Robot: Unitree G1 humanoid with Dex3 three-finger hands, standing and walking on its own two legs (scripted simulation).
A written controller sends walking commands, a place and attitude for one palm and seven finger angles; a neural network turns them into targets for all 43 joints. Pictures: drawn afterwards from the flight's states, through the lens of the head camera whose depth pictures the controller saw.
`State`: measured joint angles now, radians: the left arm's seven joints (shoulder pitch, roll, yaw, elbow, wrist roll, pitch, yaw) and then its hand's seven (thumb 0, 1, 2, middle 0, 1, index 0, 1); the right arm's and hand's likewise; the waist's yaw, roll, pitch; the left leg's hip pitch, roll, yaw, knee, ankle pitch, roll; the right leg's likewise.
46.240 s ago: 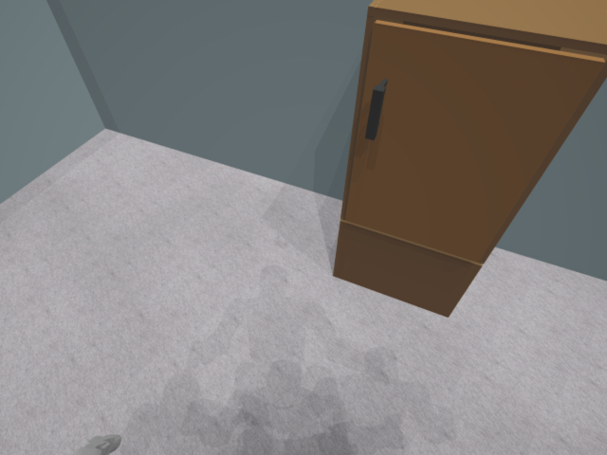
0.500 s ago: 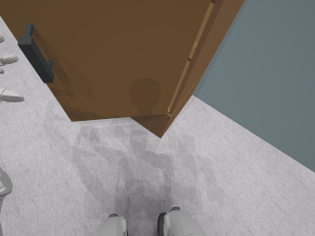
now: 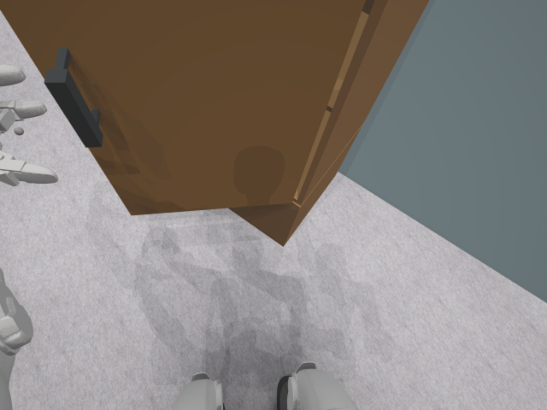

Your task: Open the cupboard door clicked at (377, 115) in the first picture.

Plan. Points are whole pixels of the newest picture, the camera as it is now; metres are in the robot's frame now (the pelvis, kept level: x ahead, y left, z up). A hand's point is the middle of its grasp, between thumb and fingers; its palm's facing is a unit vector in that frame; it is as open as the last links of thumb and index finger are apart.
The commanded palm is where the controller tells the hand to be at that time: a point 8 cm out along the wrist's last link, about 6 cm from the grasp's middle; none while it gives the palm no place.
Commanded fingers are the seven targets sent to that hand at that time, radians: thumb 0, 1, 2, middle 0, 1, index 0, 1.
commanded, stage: slide the fingers in behind the handle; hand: left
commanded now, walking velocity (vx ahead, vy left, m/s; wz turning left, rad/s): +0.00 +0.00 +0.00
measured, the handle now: (79, 100) +0.52 +0.25 +0.08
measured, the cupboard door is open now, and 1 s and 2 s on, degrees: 43 43 43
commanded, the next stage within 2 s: close the thumb around the handle in 1.50 s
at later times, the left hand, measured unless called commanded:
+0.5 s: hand (48, 129) +0.47 +0.28 +0.08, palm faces +0.07 -1.00 +0.00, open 14.0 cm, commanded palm +0.45 +0.32 +0.08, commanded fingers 0.00 -0.50 0.30 -0.30 -1.20 -0.30 -1.20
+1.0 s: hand (78, 128) +0.48 +0.24 +0.08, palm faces +0.08 -1.00 -0.01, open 14.0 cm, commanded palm +0.45 +0.28 +0.08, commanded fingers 0.00 -0.50 0.30 -0.30 -1.20 -0.30 -1.20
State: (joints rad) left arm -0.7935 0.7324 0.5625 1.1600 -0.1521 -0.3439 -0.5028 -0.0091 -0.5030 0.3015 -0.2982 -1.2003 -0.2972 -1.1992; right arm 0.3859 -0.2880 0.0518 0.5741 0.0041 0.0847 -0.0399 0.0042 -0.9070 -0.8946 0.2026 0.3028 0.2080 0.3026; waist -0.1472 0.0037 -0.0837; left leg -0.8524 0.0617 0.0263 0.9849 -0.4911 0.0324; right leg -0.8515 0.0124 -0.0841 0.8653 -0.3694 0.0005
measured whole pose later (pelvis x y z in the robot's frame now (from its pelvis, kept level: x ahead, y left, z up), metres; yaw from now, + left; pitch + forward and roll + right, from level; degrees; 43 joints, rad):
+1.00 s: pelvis +0.00 -0.01 +0.00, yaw +0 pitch +19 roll -3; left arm -0.78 0.55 0.45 1.10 -0.14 -0.38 -0.33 -0.01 -0.50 0.30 -0.30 -1.20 -0.30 -1.21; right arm 0.38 -0.27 0.04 0.60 0.00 0.08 -0.02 0.00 -0.91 -0.89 0.20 0.30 0.21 0.30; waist -0.14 0.01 -0.09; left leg -0.82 0.05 0.03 0.96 -0.49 0.03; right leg -0.83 0.01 -0.08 0.87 -0.38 0.00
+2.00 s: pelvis +0.00 +0.00 +0.00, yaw +0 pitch +19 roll -3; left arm -0.79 0.54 0.44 1.11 -0.16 -0.38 -0.33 0.00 0.15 0.58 -0.34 -1.27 -0.34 -1.27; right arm 0.38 -0.27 0.04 0.61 0.00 0.07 -0.03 0.01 -0.91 -0.89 0.20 0.30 0.21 0.30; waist -0.14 0.01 -0.10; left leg -0.82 0.05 0.03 0.97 -0.48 0.03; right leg -0.83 0.00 -0.07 0.88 -0.37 0.00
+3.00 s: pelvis +0.01 -0.01 +0.02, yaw +0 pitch +12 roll -1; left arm 0.06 0.04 0.10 0.12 -0.13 -0.29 0.22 0.02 0.66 0.77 -0.30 -1.28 -0.30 -1.26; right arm 0.23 -0.21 0.01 0.52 -0.02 0.02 0.04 0.01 -0.91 -0.90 0.20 0.30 0.20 0.30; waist -0.02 0.02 -0.12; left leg -0.59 0.03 0.06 0.84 -0.46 0.01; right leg -0.64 -0.01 -0.04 0.82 -0.39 -0.01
